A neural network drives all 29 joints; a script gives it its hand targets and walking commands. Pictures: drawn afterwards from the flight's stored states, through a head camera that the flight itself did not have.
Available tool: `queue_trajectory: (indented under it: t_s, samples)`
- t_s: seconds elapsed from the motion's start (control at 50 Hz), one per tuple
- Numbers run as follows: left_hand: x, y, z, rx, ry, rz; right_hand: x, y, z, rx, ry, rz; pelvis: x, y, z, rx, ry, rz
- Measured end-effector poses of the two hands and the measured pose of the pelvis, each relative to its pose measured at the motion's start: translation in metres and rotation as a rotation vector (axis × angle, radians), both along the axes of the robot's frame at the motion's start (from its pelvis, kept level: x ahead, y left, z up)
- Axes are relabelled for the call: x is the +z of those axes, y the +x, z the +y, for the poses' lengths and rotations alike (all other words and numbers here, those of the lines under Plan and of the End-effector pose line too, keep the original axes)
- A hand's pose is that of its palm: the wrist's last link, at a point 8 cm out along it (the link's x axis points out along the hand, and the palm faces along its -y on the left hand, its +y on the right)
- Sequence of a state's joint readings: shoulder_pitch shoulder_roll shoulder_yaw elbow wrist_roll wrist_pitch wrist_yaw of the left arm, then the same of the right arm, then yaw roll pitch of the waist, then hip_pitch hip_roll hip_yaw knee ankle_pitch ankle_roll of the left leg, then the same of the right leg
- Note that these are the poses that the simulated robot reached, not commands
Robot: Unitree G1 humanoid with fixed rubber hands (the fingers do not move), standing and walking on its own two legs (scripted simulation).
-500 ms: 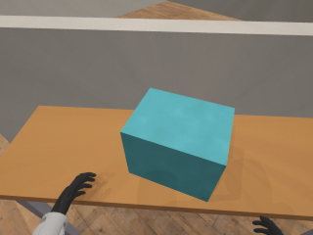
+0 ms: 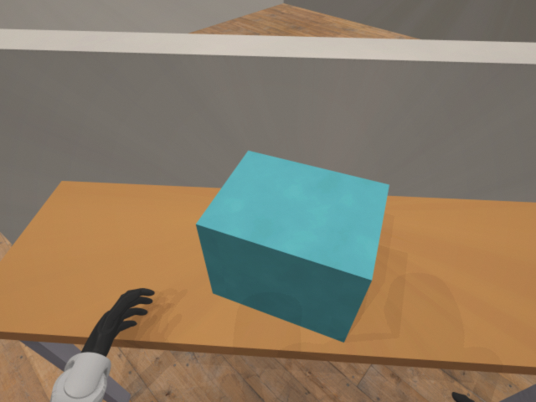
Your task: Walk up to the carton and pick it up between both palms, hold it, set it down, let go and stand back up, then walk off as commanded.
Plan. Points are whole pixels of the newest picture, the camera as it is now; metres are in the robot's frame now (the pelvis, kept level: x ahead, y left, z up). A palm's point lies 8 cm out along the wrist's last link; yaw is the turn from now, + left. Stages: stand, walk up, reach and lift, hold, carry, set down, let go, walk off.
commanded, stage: walk off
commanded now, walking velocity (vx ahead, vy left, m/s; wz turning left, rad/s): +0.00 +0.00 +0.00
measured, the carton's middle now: (294, 243) +0.38 -0.02 +0.03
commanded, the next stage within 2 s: none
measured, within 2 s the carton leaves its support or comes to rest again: neither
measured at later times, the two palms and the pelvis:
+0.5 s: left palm (89, 354) +0.20 +0.28 -0.01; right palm out of the picture -0.04 -0.27 -0.09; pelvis -0.09 +0.04 -0.02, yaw -2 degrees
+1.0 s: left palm out of the picture -0.17 +0.34 -0.12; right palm out of the picture -0.17 -0.32 -0.11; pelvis -0.23 +0.02 -0.02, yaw +0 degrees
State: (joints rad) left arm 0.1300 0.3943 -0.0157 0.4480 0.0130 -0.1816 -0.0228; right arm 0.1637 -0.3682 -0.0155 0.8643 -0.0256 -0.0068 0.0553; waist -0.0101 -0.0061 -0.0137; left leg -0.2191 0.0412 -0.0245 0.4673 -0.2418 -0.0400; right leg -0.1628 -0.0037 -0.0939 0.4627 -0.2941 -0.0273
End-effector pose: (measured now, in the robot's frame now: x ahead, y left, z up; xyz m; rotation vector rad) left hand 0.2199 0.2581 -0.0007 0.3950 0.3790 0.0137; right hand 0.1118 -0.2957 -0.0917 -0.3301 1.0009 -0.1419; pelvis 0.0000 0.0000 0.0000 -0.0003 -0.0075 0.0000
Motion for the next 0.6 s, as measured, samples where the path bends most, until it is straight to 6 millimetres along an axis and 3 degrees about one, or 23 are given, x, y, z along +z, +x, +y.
queue_trajectory:
  t_s: [0.18,0.3,0.38,0.44,0.52,0.6]
  samples:
    - [0.001,0.003,0.002,-0.05,0.044,0.012,0.0,-0.022,-0.007,-0.044,-0.05,-0.008,-0.006,-0.024,0.014,-0.038,0.017,-0.016]
    - [-0.001,0.003,0.009,-0.095,0.023,-0.023,-0.004,-0.072,-0.003,-0.071,-0.113,0.066,-0.016,-0.043,0.034,-0.043,-0.004,-0.022]
    - [-0.006,0.0,0.015,-0.12,-0.026,-0.092,-0.01,-0.113,0.008,-0.087,-0.148,0.095,-0.031,-0.058,0.045,-0.049,-0.005,-0.037]
    - [-0.007,-0.004,0.016,-0.073,-0.053,-0.097,-0.007,-0.14,0.02,-0.085,-0.135,0.112,-0.026,-0.075,0.045,-0.029,-0.014,-0.04]
    - [-0.005,-0.021,0.018,-0.046,-0.039,-0.073,0.002,-0.16,0.024,-0.08,-0.129,0.079,-0.018,-0.1,0.04,-0.041,-0.037,-0.031]
    - [-0.003,-0.045,0.022,-0.044,0.011,-0.043,0.008,-0.172,0.014,-0.087,-0.128,0.023,-0.017,-0.125,0.033,-0.064,-0.043,-0.014]
